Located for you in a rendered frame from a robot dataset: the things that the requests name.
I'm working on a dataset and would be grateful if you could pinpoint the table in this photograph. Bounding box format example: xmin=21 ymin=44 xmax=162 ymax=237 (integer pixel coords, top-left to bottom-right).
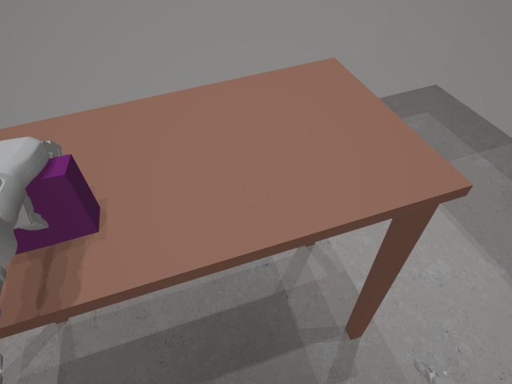
xmin=0 ymin=58 xmax=473 ymax=340

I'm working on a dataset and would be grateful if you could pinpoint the robot right hand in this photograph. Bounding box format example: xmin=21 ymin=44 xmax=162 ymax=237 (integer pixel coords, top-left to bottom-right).
xmin=414 ymin=357 xmax=457 ymax=384

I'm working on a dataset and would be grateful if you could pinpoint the left robot forearm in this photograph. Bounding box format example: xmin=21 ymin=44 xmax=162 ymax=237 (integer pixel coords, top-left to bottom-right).
xmin=0 ymin=173 xmax=26 ymax=317

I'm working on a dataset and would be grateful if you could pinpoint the robot left hand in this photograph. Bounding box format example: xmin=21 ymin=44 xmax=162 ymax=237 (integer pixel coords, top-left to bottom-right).
xmin=0 ymin=137 xmax=62 ymax=230

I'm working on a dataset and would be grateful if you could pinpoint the sponge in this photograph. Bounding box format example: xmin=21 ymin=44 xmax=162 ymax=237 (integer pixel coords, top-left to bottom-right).
xmin=14 ymin=154 xmax=100 ymax=254

